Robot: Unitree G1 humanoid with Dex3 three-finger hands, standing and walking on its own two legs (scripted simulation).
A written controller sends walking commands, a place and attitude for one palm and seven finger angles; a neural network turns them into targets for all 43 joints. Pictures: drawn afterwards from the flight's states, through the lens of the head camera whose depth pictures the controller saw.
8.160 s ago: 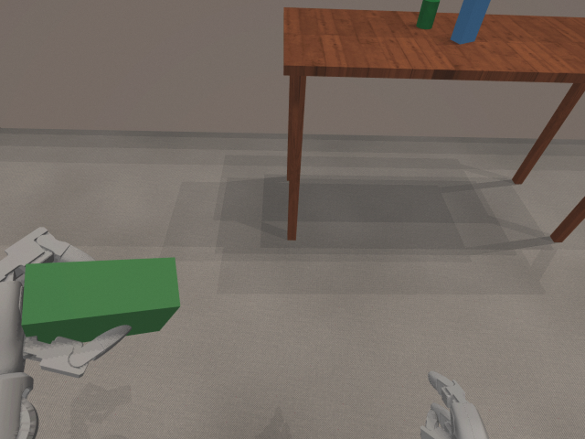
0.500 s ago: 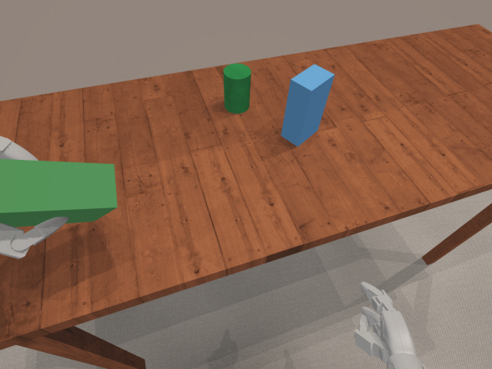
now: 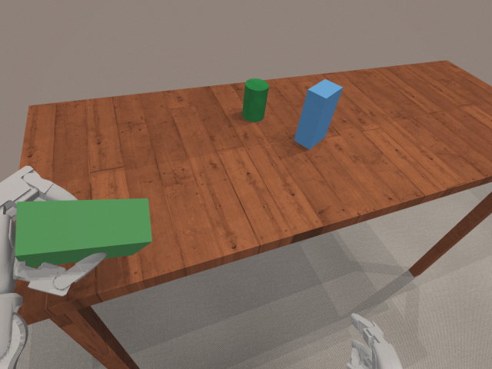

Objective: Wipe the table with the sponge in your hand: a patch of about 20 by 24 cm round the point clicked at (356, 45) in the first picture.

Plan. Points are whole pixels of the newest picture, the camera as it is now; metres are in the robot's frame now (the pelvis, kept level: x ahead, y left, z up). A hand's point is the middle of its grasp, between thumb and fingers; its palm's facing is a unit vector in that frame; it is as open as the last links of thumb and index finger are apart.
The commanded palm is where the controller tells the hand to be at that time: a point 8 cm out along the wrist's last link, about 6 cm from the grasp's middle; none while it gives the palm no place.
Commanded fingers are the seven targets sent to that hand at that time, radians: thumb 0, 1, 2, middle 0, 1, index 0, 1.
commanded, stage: come to a stop and stand still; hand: left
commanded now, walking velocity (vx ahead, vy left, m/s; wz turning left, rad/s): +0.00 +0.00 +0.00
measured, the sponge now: (105, 232) +0.24 +0.21 +0.15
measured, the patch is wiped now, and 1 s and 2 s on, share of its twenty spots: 0.00 0.00 0.00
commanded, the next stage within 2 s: look again from close up in 1.22 s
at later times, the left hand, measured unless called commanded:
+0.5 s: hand (38, 222) +0.23 +0.28 +0.17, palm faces +0.46 -0.83 -0.32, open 9.5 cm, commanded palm +0.17 +0.30 +0.18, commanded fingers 0.00 0.10 1.30 -1.20 -1.60 -1.20 -1.60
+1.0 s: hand (83, 209) +0.26 +0.24 +0.16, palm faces +0.43 -0.83 -0.35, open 9.5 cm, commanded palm +0.20 +0.27 +0.18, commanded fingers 0.00 0.10 1.30 -1.20 -1.60 -1.20 -1.60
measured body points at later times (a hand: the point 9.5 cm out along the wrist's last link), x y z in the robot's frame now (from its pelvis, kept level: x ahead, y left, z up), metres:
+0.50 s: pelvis +0.02 +0.02 +0.00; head +0.03 +0.06 +0.45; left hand +0.20 +0.32 +0.18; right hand +0.22 -0.18 -0.05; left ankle +0.06 +0.05 -0.73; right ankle +0.07 -0.13 -0.73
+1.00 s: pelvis +0.06 -0.02 +0.01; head +0.08 +0.01 +0.46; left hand +0.23 +0.28 +0.18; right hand +0.26 -0.23 -0.06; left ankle +0.06 +0.05 -0.73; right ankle +0.07 -0.13 -0.73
